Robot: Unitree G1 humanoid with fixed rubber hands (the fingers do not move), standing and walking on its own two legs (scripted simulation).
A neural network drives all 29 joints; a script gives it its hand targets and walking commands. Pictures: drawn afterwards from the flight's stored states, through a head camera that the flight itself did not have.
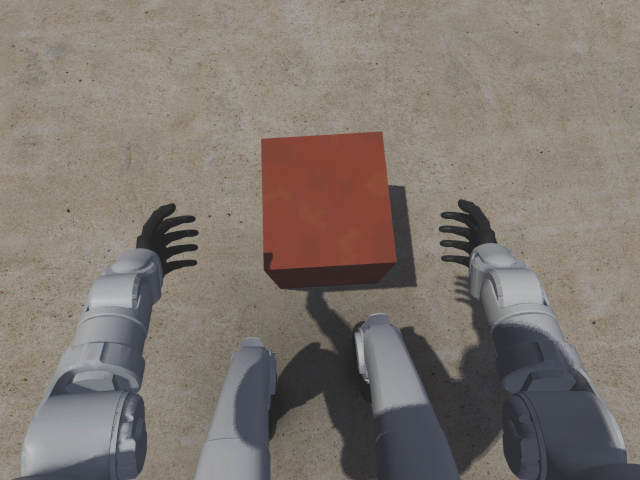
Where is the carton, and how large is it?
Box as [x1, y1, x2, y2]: [261, 132, 396, 288]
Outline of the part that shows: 381,132 261,139 264,270 280,288 378,282 396,262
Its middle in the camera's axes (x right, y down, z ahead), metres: +0.02 -0.05 +0.97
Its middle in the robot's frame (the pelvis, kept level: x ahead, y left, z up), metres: +0.54 -0.03 -0.51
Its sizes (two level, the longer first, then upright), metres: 0.300 0.273 0.294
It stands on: the floor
